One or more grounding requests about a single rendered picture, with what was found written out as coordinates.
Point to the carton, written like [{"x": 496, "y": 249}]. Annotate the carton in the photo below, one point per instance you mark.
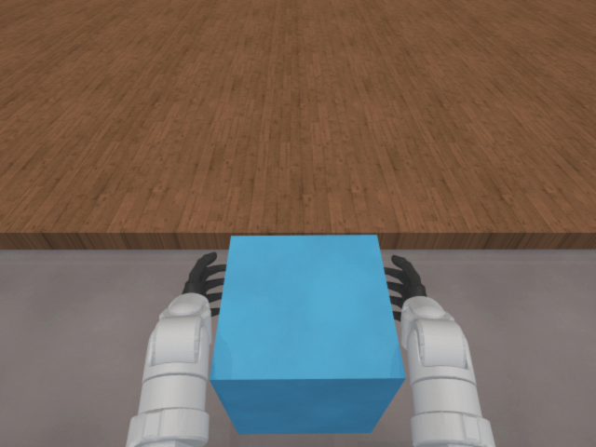
[{"x": 306, "y": 341}]

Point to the robot left hand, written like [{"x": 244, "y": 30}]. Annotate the robot left hand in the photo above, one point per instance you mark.
[{"x": 197, "y": 284}]

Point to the robot right hand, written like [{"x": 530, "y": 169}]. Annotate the robot right hand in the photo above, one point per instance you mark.
[{"x": 409, "y": 278}]

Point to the left robot forearm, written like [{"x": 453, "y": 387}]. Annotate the left robot forearm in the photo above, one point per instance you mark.
[{"x": 172, "y": 405}]

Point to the right robot forearm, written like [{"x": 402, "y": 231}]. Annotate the right robot forearm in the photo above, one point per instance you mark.
[{"x": 447, "y": 411}]

